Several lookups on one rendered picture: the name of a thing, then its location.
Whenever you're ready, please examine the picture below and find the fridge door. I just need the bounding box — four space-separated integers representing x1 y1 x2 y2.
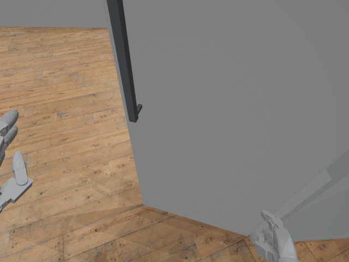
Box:
102 0 349 236

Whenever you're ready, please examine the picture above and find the left robot hand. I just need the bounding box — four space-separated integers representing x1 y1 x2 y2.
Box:
0 109 33 213

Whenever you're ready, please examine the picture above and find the handle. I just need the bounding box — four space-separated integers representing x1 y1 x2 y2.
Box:
107 0 142 123

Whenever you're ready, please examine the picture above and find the right robot hand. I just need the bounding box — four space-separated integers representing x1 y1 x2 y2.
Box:
255 210 298 262

